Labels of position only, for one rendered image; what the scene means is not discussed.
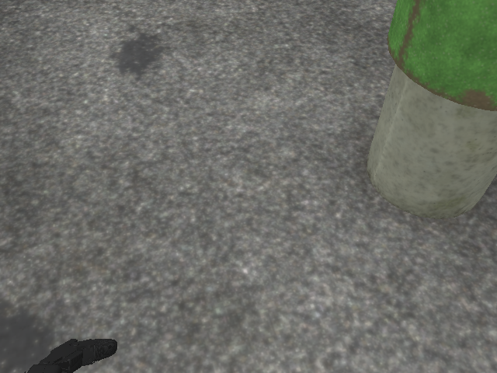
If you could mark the robot left hand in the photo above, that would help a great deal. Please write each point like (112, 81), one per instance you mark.
(73, 354)

